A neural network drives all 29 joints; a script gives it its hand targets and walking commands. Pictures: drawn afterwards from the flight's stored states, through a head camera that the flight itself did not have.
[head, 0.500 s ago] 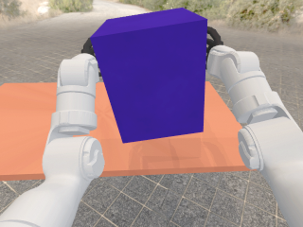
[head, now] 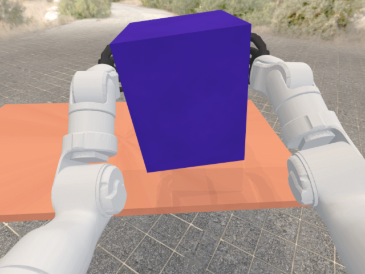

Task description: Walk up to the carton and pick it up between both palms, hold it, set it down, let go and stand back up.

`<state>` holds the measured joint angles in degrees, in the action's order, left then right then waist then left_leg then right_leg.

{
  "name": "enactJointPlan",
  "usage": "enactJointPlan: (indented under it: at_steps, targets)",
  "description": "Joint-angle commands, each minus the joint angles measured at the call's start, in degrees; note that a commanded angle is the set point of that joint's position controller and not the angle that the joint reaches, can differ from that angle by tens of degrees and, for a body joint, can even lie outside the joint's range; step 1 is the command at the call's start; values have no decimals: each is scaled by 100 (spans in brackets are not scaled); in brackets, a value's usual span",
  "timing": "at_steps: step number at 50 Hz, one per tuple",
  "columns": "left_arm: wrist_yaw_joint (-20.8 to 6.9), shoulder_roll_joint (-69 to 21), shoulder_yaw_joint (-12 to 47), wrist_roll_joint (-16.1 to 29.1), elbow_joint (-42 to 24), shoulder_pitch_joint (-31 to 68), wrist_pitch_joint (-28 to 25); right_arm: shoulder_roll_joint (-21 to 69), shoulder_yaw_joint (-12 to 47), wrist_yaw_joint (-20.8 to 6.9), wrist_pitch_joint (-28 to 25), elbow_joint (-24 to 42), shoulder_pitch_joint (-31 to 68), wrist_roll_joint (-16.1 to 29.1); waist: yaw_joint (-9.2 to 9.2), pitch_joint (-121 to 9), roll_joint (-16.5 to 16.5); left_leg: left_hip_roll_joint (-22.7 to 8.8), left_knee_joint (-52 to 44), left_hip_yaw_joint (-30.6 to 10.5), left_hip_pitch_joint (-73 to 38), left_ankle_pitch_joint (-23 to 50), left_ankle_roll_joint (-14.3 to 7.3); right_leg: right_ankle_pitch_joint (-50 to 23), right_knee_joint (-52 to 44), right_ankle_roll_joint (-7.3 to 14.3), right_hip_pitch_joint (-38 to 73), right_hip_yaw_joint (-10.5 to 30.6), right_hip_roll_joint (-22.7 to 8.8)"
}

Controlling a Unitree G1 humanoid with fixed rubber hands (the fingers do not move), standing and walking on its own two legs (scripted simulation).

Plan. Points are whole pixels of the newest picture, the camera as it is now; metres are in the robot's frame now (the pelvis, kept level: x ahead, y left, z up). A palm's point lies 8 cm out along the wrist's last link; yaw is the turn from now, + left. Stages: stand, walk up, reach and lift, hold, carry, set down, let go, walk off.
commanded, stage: hold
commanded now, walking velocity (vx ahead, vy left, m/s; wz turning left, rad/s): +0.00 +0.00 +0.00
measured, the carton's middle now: (185, 89) +0.39 +0.00 +0.29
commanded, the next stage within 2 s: none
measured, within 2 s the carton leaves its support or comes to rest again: neither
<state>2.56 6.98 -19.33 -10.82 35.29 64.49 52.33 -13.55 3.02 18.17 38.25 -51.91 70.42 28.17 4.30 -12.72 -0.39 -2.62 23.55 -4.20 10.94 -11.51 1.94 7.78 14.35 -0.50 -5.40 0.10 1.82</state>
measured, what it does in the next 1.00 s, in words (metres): stands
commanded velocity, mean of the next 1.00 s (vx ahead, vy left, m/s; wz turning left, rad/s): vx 0.00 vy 0.00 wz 0.00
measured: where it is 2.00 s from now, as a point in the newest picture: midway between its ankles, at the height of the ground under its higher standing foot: outside the picture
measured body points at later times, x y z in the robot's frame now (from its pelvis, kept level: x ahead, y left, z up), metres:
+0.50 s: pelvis -0.01 +0.00 +0.00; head -0.10 +0.02 +0.44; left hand +0.39 +0.15 +0.33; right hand +0.38 -0.14 +0.34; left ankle +0.01 +0.13 -0.75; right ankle +0.00 -0.13 -0.75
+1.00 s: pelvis +0.00 +0.00 +0.00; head -0.10 +0.02 +0.44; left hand +0.39 +0.16 +0.32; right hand +0.39 -0.14 +0.34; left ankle +0.01 +0.13 -0.75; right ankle +0.00 -0.13 -0.75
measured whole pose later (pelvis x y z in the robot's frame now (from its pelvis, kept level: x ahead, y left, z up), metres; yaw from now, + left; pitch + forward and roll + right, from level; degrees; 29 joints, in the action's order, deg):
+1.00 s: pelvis +0.00 +0.00 +0.00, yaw +0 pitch -1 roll -2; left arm 3.2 7.4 -18.8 -10.0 37.5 65.0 51.2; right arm -13.4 3.0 17.8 37.8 -54.7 71.4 28.1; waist 3.9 -13.4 -0.3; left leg -2.3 24.2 -4.9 11.9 -11.7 1.8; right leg 7.7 14.4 -0.6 -6.1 1.1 2.1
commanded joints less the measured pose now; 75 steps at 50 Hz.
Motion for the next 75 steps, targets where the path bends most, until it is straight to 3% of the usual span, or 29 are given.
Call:
enactJointPlan:
  at_steps: [1, 2, 8, 10, 12, 14, 18, 19, 20, 24, 27, 29, 33, 35, 38, 39, 42, 44, 45, 48, 51, 55, 58, 67, 70, 71, 72, 74, 75]
  targets:
    - [-748, -3733, 1641, 1070, -1143, 4507, -572, 4095, 781, -841, -113, 2284, 4910, 1046, 13, -2040, -257, 474, -81, 157, -794, 1815, 185, -1430, 37, -155, 698, 70, 428]
    - [-764, -3556, 1465, 953, -1045, 4531, -594, 4014, 632, -862, -21, 1742, 4556, 930, -16, -1669, -277, 457, -186, 163, -661, 1618, 148, -1261, -20, -118, 704, 121, 331]
    - [-811, -3421, 1295, 926, -648, 4586, -646, 3864, 309, -855, -54, 1514, 4675, 791, 42, -1316, -215, 475, -234, 159, -472, 1149, 127, -838, -42, -119, 380, 168, 267]
    - [-797, -3751, 1630, 1143, -815, 4755, -682, 4024, 489, -897, -166, 2021, 5092, 934, 15, -1788, -280, 425, -220, 129, -466, 1228, 187, -814, -20, -56, 506, 128, 337]
    - [-752, -3624, 1439, 1062, -692, 4743, -726, 4118, 608, -923, -161, 1935, 5119, 910, -57, -1800, -69, 437, -221, 106, -563, 1281, 107, -886, -65, -77, 538, 133, 339]
    - [-735, -3683, 1591, 1129, -846, 4682, -680, 3986, 506, -892, -129, 1757, 4860, 913, 77, -1924, -321, 447, -157, 129, -690, 1446, 178, -1055, -12, -100, 578, 141, 349]
    - [-729, -3544, 1448, 1139, -731, 4745, -696, 4063, 566, -888, -177, 2059, 5214, 1003, -74, -2102, -137, 457, -139, 150, -564, 1315, 128, -1042, 40, -108, 582, 153, 357]
    - [-720, -3645, 1511, 1152, -813, 4659, -697, 3971, 409, -859, -149, 1897, 4954, 895, 56, -2044, -242, 460, -124, 133, -548, 1312, 156, -1056, 35, -92, 548, 180, 346]
    - [-703, -3512, 1329, 984, -715, 4746, -684, 4005, 466, -902, -90, 1463, 4788, 931, -48, -1657, -333, 435, -177, 117, -581, 1316, 129, -1000, 12, -71, 470, 170, 307]
    - [-792, -3529, 1220, 928, -454, 4821, -685, 4018, 352, -895, -141, 1763, 5238, 831, -119, -1666, -88, 452, -225, 182, -329, 957, 80, -650, -41, -108, 431, 145, 312]
    - [-760, -3529, 1269, 1027, -381, 4667, -726, 3907, 249, -893, -111, 1369, 4864, 763, -18, -1630, -387, 449, -194, 143, -503, 1140, 142, -802, -36, -82, 357, 148, 289]
    - [-753, -3603, 1532, 1233, -796, 4617, -747, 3926, 411, -853, -208, 1897, 4901, 884, 80, -2023, -348, 479, -123, 158, -629, 1426, 226, -1114, -12, -98, 564, 103, 315]
    - [-749, -3591, 1452, 1113, -639, 4597, -706, 3863, 368, -904, -127, 1607, 4778, 901, 18, -1852, -375, 383, -160, 120, -565, 1397, 213, -885, 18, -68, 540, 97, 342]
    - [-765, -3591, 1441, 1142, -688, 4619, -713, 3958, 528, -855, -155, 1779, 4922, 928, 117, -1971, -118, 460, -92, 154, -717, 1585, 197, -1249, -9, -114, 603, 96, 339]
    - [-735, -3791, 1601, 1190, -631, 4682, -695, 3789, 256, -906, -104, 1519, 4853, 832, 121, -1644, -555, 439, -223, 133, -478, 1234, 228, -821, -39, -48, 445, 162, 298]
    - [-725, -3747, 1677, 1234, -948, 4780, -744, 3928, 473, -905, -177, 1989, 5060, 967, 60, -2094, -422, 434, -73, 134, -578, 1551, 202, -1168, 49, -70, 611, 150, 329]
    - [-715, -3568, 1340, 1027, -611, 4735, -701, 3819, 386, -925, -87, 1548, 5030, 854, -70, -1479, -235, 390, -184, 78, -422, 1168, 149, -691, -39, -56, 439, 198, 340]
    - [-659, -3593, 1426, 1096, -620, 4605, -730, 4117, 538, -931, -112, 1501, 4821, 896, -65, -1857, -228, 441, -139, 142, -549, 1447, 138, -1003, -5, -86, 539, 118, 307]
    - [-678, -3734, 1367, 1026, -645, 4391, -664, 4121, 735, -912, -187, 2093, 5084, 1044, -214, -1929, -158, 441, -73, 126, -674, 1731, 179, -1302, 22, -110, 586, 152, 360]
    - [-688, -3765, 1723, 1193, -960, 4625, -706, 3939, 422, -900, -145, 1717, 4813, 943, 100, -1964, -437, 426, -49, 91, -633, 1628, 264, -1108, 10, -58, 593, 130, 363]
    - [-656, -3742, 1560, 1153, -858, 4864, -744, 4063, 481, -928, -148, 1754, 5030, 1023, -51, -1825, -380, 399, -136, 81, -509, 1344, 178, -932, 2, -88, 556, 127, 349]
    - [-698, -3798, 1682, 1175, -758, 4254, -666, 4070, 598, -888, -136, 2068, 4852, 1025, 6, -2094, -267, 465, -66, 78, -706, 1717, 212, -1374, -18, -109, 675, 143, 337]
    - [-732, -3735, 1723, 1123, -911, 4544, -647, 3812, 376, -865, -81, 1698, 4788, 919, 194, -1780, -421, 424, -66, 80, -649, 1584, 264, -1156, -12, -63, 597, 158, 389]
    - [-755, -3486, 1297, 993, -722, 4755, -698, 4041, 592, -870, -82, 1884, 5053, 975, -77, -1723, -64, 432, -155, 137, -508, 1286, 126, -952, -27, -88, 543, 151, 349]
    - [-734, -3847, 1700, 1197, -803, 4452, -648, 3953, 553, -826, -184, 2172, 5043, 1044, 58, -2042, -476, 459, -5, 125, -724, 1852, 269, -1413, -17, -73, 648, 163, 375]
    - [-737, -3779, 1652, 1157, -794, 4390, -613, 3838, 516, -833, -123, 1998, 4854, 976, 163, -1810, -404, 455, -31, 111, -713, 1849, 292, -1444, -9, -86, 595, 130, 389]
    - [-773, -3652, 1484, 1094, -753, 4389, -654, 4043, 652, -817, -128, 2154, 4976, 984, 10, -1906, -162, 482, -86, 135, -677, 1690, 168, -1409, -22, -140, 681, 135, 365]
    - [-721, -3592, 1406, 1037, -841, 4569, -682, 4123, 719, -841, -119, 2037, 4965, 1032, -88, -1980, -161, 430, -109, 117, -731, 1670, 132, -1287, -12, -130, 630, 131, 359]
    - [-736, -3609, 1521, 1098, -821, 4431, -635, 3989, 577, -840, -97, 2048, 4811, 972, 23, -2000, -243, 452, -92, 117, -596, 1567, 175, -1229, 11, -82, 656, 177, 354]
